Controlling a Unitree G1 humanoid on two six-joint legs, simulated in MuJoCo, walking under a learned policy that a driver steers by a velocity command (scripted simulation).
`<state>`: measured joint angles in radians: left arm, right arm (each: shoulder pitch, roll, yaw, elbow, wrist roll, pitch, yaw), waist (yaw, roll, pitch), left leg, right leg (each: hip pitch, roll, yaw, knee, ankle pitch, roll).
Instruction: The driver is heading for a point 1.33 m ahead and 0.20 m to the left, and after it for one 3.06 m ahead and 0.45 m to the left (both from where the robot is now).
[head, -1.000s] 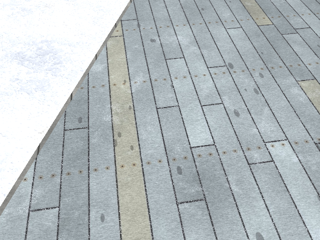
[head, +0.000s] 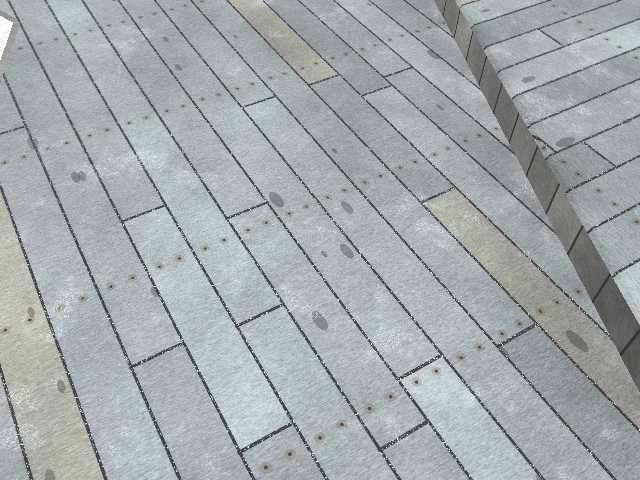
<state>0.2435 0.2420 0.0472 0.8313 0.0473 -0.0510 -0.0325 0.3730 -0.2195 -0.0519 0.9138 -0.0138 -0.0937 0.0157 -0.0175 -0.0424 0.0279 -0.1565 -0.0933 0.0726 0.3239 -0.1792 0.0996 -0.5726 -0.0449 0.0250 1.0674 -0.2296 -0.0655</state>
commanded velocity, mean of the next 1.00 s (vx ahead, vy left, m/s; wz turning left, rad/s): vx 0.50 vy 0.00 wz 0.26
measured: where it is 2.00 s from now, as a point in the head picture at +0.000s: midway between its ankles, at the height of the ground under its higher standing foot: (252, 267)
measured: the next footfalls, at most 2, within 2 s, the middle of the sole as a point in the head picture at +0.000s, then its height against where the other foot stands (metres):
right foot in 0.30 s outside the picture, level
left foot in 0.84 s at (276, 435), level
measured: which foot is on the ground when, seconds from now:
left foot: down 0.00-0.32, up 0.34-0.82, down 0.84-1.00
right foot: up 0.00-0.28, down 0.30-0.86, up 0.88-1.00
